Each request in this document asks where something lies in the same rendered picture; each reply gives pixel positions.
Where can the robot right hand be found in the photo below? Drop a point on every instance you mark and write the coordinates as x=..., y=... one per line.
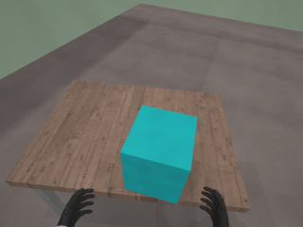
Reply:
x=218, y=213

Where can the carton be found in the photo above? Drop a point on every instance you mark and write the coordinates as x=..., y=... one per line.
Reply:
x=157, y=155

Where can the robot left hand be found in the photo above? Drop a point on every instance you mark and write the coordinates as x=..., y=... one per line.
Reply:
x=72, y=212

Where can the table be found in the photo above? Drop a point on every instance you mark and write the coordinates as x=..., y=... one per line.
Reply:
x=79, y=146

